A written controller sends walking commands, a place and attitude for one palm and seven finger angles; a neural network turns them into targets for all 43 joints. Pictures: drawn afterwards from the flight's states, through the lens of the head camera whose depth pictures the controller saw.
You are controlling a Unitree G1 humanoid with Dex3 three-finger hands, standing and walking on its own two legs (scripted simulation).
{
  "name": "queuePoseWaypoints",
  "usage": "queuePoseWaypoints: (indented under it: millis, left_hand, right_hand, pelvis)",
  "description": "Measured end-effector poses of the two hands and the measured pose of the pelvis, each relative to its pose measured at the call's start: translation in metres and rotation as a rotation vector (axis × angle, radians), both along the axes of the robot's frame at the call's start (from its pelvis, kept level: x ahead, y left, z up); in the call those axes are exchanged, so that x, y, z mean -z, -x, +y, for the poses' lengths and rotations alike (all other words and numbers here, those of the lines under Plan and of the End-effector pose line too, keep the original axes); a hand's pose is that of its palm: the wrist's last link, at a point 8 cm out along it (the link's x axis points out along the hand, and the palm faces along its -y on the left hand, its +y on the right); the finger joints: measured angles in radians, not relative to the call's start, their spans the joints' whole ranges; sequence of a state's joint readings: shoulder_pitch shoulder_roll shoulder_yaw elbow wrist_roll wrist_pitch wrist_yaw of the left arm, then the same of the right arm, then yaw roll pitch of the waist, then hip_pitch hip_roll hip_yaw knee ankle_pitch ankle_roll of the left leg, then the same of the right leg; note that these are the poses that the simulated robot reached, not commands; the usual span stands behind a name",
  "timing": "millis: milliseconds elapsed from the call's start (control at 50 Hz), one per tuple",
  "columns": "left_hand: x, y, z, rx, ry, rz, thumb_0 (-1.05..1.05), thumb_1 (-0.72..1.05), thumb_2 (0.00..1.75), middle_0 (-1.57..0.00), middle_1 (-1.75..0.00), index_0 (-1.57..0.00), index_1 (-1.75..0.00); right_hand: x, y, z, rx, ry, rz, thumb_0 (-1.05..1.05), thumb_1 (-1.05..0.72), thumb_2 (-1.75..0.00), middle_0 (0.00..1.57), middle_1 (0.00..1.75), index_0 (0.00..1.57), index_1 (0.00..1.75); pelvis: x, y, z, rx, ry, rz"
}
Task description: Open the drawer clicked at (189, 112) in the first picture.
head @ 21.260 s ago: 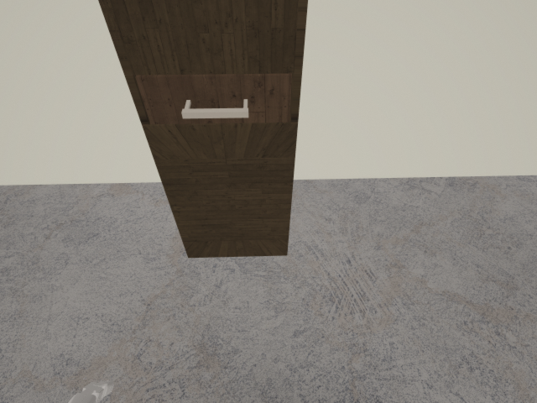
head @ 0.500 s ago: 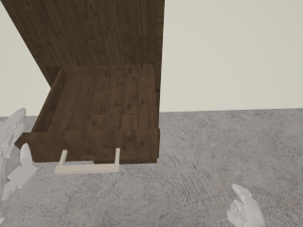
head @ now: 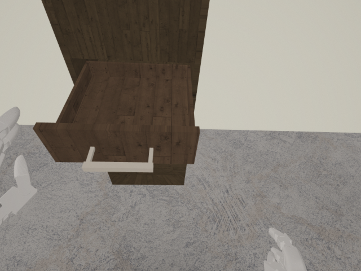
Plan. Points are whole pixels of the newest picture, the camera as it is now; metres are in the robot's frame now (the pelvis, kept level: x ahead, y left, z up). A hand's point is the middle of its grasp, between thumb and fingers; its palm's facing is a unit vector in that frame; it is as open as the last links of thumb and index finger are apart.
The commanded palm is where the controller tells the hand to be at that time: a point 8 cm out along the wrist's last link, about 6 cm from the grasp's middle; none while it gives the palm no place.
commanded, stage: step back with the hand held close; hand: left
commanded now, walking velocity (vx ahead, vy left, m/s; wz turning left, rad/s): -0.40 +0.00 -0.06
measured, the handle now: (120, 159) +0.37 +0.18 +0.01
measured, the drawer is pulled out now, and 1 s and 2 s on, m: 0.30 0.30 0.30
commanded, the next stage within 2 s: stop stepping back and stand still in 0.22 s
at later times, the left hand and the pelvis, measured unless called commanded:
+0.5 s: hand out of the picture +0.03 +0.17 +0.18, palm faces +0.33 -0.80 -0.51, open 7.4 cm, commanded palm -0.02 +0.21 +0.20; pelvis -0.16 -0.06 +0.01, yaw -3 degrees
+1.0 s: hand out of the picture -0.05 +0.19 +0.20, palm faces +0.45 -0.78 -0.44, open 7.4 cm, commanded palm -0.11 +0.23 +0.20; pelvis -0.24 -0.06 +0.01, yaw +1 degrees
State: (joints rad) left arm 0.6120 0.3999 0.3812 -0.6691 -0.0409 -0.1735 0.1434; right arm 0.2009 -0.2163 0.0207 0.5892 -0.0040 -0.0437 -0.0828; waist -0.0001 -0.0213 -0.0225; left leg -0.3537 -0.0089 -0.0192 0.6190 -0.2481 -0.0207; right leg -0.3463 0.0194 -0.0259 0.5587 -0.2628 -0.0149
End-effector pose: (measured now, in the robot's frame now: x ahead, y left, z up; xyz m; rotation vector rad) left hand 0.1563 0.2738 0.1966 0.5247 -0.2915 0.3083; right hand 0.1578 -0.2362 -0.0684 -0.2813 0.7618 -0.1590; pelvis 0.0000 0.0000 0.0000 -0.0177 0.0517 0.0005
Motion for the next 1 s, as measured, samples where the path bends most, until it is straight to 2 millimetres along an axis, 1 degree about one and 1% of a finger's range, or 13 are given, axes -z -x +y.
queuePoseWaypoints:
  millis: [60,120,200,280,380,460,520,600,700,780,860,940,1000]
  left_hand:
    - [-0.001,0.01,0.01,-0.009,-0.029,-0.01,0.01,0.89,0.89,-0.21,-0.3,-0.21,-0.31]
    - [-0.001,0.024,0.011,-0.015,-0.029,0.029,0.01,0.89,0.89,-0.21,-0.3,-0.21,-0.31]
    - [-0.007,0.048,-0.004,0.014,-0.021,0.043,0.01,0.89,0.89,-0.21,-0.3,-0.21,-0.31]
    - [-0.01,0.076,-0.024,0.035,-0.024,0.041,0.01,0.89,0.89,-0.21,-0.3,-0.21,-0.31]
    - [-0.003,0.114,-0.049,0.022,-0.052,0.059,0.01,0.89,0.89,-0.21,-0.3,-0.21,-0.31]
    - [-0.007,0.149,-0.066,0.005,-0.04,0.093,0.01,0.89,0.89,-0.21,-0.3,-0.21,-0.31]
    - [-0.011,0.173,-0.071,-0.028,-0.043,0.097,0.01,0.89,0.89,-0.21,-0.3,-0.21,-0.31]
    - [-0.01,0.192,-0.072,-0.063,-0.02,0.07,0.01,0.89,0.89,-0.21,-0.3,-0.21,-0.31]
    - [-0.008,0.212,-0.072,-0.081,0.017,0.034,0.01,0.89,0.89,-0.21,-0.3,-0.21,-0.31]
    - [-0.013,0.231,-0.07,-0.077,0.009,0.01,0.01,0.89,0.89,-0.21,-0.3,-0.21,-0.31]
    - [-0.019,0.246,-0.065,-0.064,-0.004,-0.026,0.01,0.89,0.89,-0.21,-0.3,-0.21,-0.31]
    - [-0.017,0.252,-0.056,-0.058,-0.015,-0.066,0.01,0.89,0.89,-0.21,-0.3,-0.21,-0.31]
    - [-0.016,0.253,-0.051,-0.076,-0.035,-0.076,0.01,0.89,0.89,-0.21,-0.3,-0.21,-0.31]
  right_hand:
    - [0.001,0.014,0.002,0.013,0.0,0.0,0.01,-0.91,-0.9,0.2,0.3,0.2,0.3]
    - [-0.002,0.029,0.009,0.001,-0.027,-0.022,0.01,-0.91,-0.9,0.2,0.3,0.2,0.3]
    - [-0.004,0.053,0.015,-0.013,-0.077,-0.054,0.01,-0.91,-0.9,0.2,0.3,0.2,0.3]
    - [-0.001,0.079,0.01,-0.025,-0.106,-0.074,0.01,-0.91,-0.9,0.2,0.3,0.2,0.3]
    - [0.013,0.114,-0.017,-0.032,-0.133,-0.091,0.01,-0.9,-0.9,0.2,0.3,0.21,0.3]
    - [0.012,0.156,-0.046,-0.002,-0.119,-0.008,0.01,-0.91,-0.9,0.2,0.3,0.21,0.3]
    - [0.004,0.185,-0.069,0.043,-0.091,0.011,0.01,-0.91,-0.9,0.2,0.3,0.2,0.3]
    - [0.002,0.215,-0.096,0.083,-0.05,0.008,0.01,-0.91,-0.9,0.2,0.3,0.2,0.3]
    - [-0.001,0.24,-0.111,0.093,-0.018,0.021,0.01,-0.91,-0.9,0.2,0.3,0.2,0.3]
    - [-0.009,0.25,-0.106,0.077,-0.009,0.006,0.01,-0.91,-0.9,0.19,0.3,0.2,0.3]
    - [-0.015,0.252,-0.089,0.043,-0.013,-0.034,0.01,-0.91,-0.9,0.19,0.3,0.2,0.3]
    - [-0.008,0.252,-0.068,0.019,-0.032,-0.089,0.01,-0.91,-0.9,0.2,0.3,0.2,0.3]
    - [0.0,0.255,-0.051,0.013,-0.086,-0.094,0.01,-0.91,-0.9,0.2,0.3,0.2,0.3]
  pelvis:
    - [0.001,0.018,0.003,-0.001,-0.019,-0.008]
    - [-0.004,0.034,0.003,0.015,-0.01,-0.013]
    - [-0.007,0.058,-0.002,0.037,0.0,-0.018]
    - [-0.005,0.087,-0.015,0.054,-0.01,-0.011]
    - [0.006,0.133,-0.041,0.064,-0.027,0.003]
    - [-0.006,0.157,-0.057,0.052,-0.059,-0.004]
    - [-0.014,0.168,-0.065,0.057,-0.088,-0.003]
    - [-0.017,0.184,-0.07,0.033,-0.089,-0.01]
    - [-0.02,0.203,-0.072,-0.001,-0.085,-0.019]
    - [-0.022,0.217,-0.07,-0.002,-0.091,-0.02]
    - [-0.021,0.227,-0.065,-0.005,-0.087,-0.027]
    - [-0.01,0.236,-0.055,-0.017,-0.046,-0.042]
    - [-0.005,0.238,-0.057,-0.021,-0.047,-0.063]
